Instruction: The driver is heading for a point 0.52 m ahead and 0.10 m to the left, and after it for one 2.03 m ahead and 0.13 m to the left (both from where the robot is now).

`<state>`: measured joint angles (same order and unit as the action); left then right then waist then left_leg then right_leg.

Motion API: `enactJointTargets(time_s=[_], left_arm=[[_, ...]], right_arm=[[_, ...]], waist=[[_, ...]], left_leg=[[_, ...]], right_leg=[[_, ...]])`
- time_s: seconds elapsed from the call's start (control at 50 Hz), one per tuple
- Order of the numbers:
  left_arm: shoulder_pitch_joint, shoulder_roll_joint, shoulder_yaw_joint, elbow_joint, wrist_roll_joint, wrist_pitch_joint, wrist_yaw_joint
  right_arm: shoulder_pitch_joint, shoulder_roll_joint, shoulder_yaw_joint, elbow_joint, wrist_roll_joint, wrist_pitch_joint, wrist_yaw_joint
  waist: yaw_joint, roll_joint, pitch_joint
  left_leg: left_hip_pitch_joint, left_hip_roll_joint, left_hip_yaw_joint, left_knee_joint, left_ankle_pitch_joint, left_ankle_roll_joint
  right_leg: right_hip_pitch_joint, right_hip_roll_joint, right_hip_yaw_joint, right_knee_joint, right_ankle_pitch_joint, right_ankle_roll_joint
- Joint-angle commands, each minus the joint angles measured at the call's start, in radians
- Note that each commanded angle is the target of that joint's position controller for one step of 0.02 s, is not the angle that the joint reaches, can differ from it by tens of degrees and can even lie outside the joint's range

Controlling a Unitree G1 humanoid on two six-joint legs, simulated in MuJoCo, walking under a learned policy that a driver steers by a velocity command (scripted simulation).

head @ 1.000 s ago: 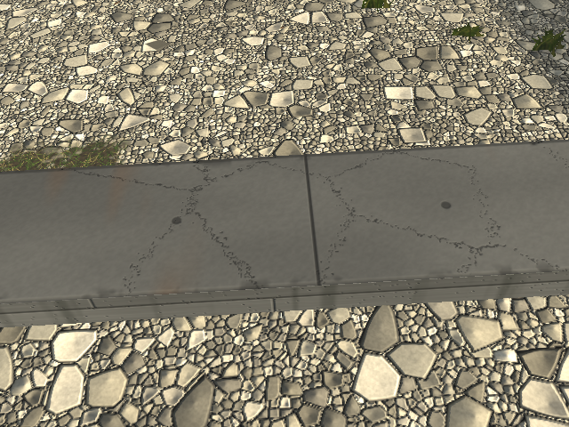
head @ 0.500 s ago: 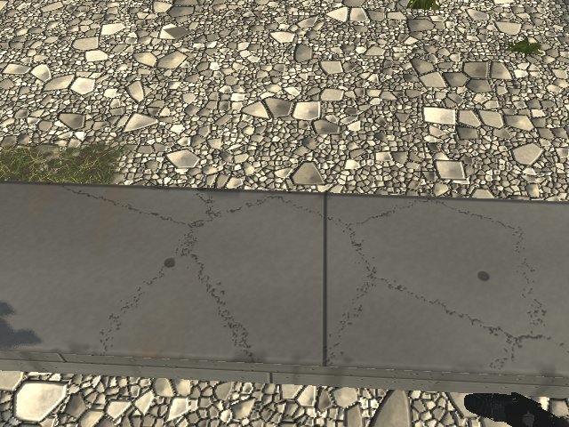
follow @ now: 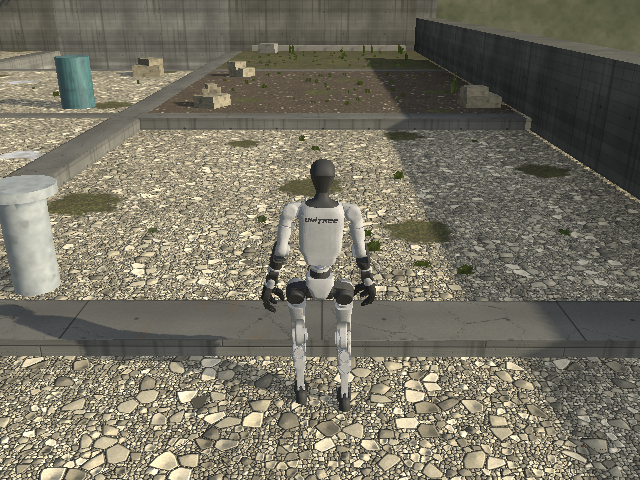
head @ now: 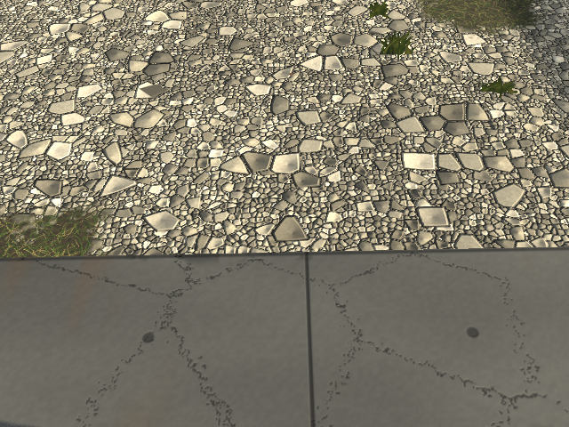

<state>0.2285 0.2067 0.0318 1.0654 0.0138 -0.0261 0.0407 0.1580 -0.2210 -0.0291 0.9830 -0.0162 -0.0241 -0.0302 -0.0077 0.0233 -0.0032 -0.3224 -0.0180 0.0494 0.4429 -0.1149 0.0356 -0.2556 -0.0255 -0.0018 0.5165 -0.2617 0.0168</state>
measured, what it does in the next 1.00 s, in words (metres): walks ahead: left foot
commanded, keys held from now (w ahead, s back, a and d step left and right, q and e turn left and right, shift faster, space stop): shift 0.64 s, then w+shift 0.36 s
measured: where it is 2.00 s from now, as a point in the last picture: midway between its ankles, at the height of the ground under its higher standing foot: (257, 266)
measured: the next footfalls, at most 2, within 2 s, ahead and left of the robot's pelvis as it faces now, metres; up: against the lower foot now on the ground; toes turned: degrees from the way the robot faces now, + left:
left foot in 0.98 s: +0.19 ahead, +0.16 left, +0.00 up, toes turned +5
right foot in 1.44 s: +0.66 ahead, -0.04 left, +0.11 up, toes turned -6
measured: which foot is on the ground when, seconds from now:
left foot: down 0.00-0.72, up 0.74-0.96, down 0.98-1.00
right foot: down 0.00-0.98, up 1.00-1.00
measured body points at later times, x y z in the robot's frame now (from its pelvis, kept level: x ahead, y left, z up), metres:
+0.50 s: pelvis +0.04 -0.01 +0.00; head +0.06 -0.01 +0.45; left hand +0.08 +0.23 -0.15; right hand +0.13 -0.27 -0.14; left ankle +0.07 +0.10 -0.74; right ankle +0.01 -0.13 -0.74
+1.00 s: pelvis +0.13 +0.05 -0.01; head +0.15 +0.07 +0.44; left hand +0.11 +0.31 -0.16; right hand +0.24 -0.23 -0.13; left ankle +0.15 +0.16 -0.74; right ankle +0.01 -0.12 -0.72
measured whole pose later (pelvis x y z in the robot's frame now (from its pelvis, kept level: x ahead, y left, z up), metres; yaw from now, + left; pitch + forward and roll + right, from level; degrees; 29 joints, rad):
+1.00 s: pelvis +0.13 +0.05 -0.01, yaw +0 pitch +2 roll +0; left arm 0.40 0.25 0.07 1.05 -0.02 -0.09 0.01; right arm 0.13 -0.25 -0.08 1.03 0.03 -0.12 0.01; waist 0.00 -0.04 -0.02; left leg -0.35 0.04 0.09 0.60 -0.29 0.05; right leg -0.15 -0.08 0.03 0.67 -0.46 -0.02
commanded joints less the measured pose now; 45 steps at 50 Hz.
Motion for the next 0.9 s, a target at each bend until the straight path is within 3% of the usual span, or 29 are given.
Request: enactJointTargets(time_s=[0.02, 0.12, 0.24, 0.64, 0.66, 0.68, 0.7, 0.72, 0.74, 0.76, 0.78, 0.82, 0.84, 0.9], left_arm=[[-0.003, 0.107, 0.015, -0.032, -0.007, -0.024, 0.002], [0.027, 0.11, 0.013, -0.02, -0.01, -0.026, -0.001], [0.033, 0.1, 0.011, -0.014, -0.012, -0.014, -0.003], [0.027, 0.092, 0.011, 0.001, -0.009, -0.001, 0.002], [0.068, 0.091, 0.013, 0.021, -0.014, 0.001, 0.003], [0.077, 0.121, 0.025, 0.017, -0.026, 0.004, 0.004], [0.095, 0.147, 0.034, 0.007, -0.034, -0.001, 0.004], [0.149, 0.178, 0.043, 0.012, -0.044, -0.017, 0.003], [0.17, 0.209, 0.057, 0.018, -0.053, -0.038, 0.003], [0.174, 0.212, 0.064, 0.021, -0.044, -0.055, 0.003], [0.172, 0.18, 0.06, 0.009, -0.031, -0.072, 0.0], [0.119, 0.159, 0.056, -0.029, -0.04, -0.086, -0.011], [0.104, 0.162, 0.059, -0.042, -0.048, -0.085, -0.013], [0.082, 0.189, 0.067, -0.068, -0.047, -0.077, -0.021]], right_arm=[[0.003, -0.093, -0.019, -0.018, 0.006, -0.007, 0.0], [-0.003, -0.09, -0.018, 0.003, 0.011, -0.011, 0.004], [-0.001, -0.096, -0.02, 0.028, 0.016, 0.001, -0.002], [-0.042, -0.097, -0.027, 0.083, 0.016, 0.017, -0.011], [-0.009, -0.088, -0.027, 0.103, 0.02, 0.019, -0.01], [0.004, -0.108, -0.037, 0.108, 0.032, 0.019, -0.009], [-0.027, -0.122, -0.042, 0.091, 0.036, 0.01, -0.006], [-0.092, -0.11, -0.039, 0.054, 0.045, -0.011, 0.0], [-0.167, -0.069, -0.03, 0.016, 0.056, -0.037, 0.012], [-0.199, -0.077, -0.035, -0.003, 0.057, -0.055, 0.021], [-0.197, -0.098, -0.045, -0.009, 0.057, -0.067, 0.029], [-0.149, -0.082, -0.045, -0.006, 0.063, -0.083, 0.039], [-0.145, -0.073, -0.043, -0.007, 0.061, -0.089, 0.041], [-0.086, -0.042, -0.036, 0.015, 0.051, -0.094, 0.048]], waist=[[-0.002, -0.051, 0.03], [0.011, -0.026, -0.029], [0.012, -0.022, -0.033], [0.007, -0.027, 0.011], [0.01, -0.036, -0.029], [0.011, -0.057, 0.01], [0.028, -0.066, 0.079], [0.062, -0.11, 0.139], [0.077, -0.2, 0.181], [0.083, -0.221, 0.204], [0.074, -0.178, 0.185], [0.034, -0.126, 0.139], [0.03, -0.131, 0.123], [-0.003, -0.156, 0.103]], left_leg=[[0.092, 0.058, -0.071, -0.06, -0.127, 0.029], [0.139, 0.061, -0.065, -0.02, 0.057, 0.024], [0.16, 0.064, -0.065, 0.006, 0.139, 0.026], [0.166, 0.065, -0.069, -0.007, 0.085, 0.015], [0.174, 0.035, -0.039, 0.007, -0.144, 0.019], [0.115, 0.011, -0.021, 0.037, -0.435, 0.028], [0.001, 0.019, -0.04, 0.058, -0.591, 0.035], [-0.13, 0.026, -0.038, 0.113, -0.575, 0.031], [-0.234, 0.021, 0.013, 0.238, -0.366, 0.017], [-0.325, 0.067, -0.026, 0.358, -0.285, 0.03], [-0.413, 0.103, -0.068, 0.468, -0.307, 0.039], [-0.456, 0.142, -0.082, 0.465, -0.277, 0.05], [-0.375, 0.14, -0.06, 0.365, -0.258, 0.044], [-0.043, 0.053, 0.073, 0.198, -0.198, 0.002]], right_leg=[[-0.1, -0.048, 0.058, -0.165, -0.094, -0.042], [-0.023, -0.041, 0.042, -0.121, 0.095, -0.053], [0.011, -0.03, 0.026, -0.107, 0.185, -0.053], [0.017, -0.016, 0.01, -0.135, 0.114, -0.047], [0.033, -0.003, 0.0, -0.146, -0.096, -0.062], [0.001, -0.011, 0.028, -0.156, -0.363, -0.095], [-0.023, -0.055, 0.101, -0.198, -0.568, -0.134], [0.016, -0.145, 0.233, -0.279, -0.672, -0.187], [0.086, -0.271, 0.399, -0.391, -0.669, -0.244], [0.136, -0.364, 0.506, -0.442, -0.577, -0.281], [0.201, -0.384, 0.523, -0.446, -0.498, -0.284], [0.264, -0.338, 0.412, -0.418, -0.375, -0.235], [0.233, -0.296, 0.329, -0.417, -0.32, -0.206], [0.023, -0.188, 0.153, -0.371, -0.242, -0.188]])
